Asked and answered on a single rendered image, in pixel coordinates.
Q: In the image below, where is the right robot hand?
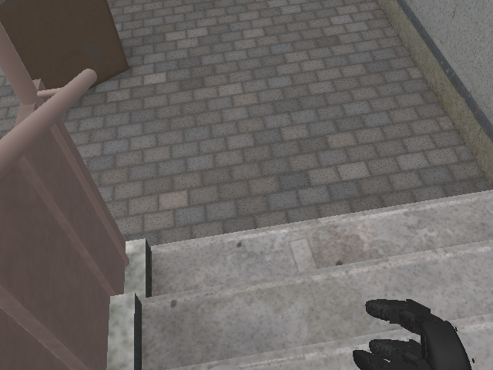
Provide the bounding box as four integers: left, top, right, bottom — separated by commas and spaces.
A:
353, 299, 475, 370

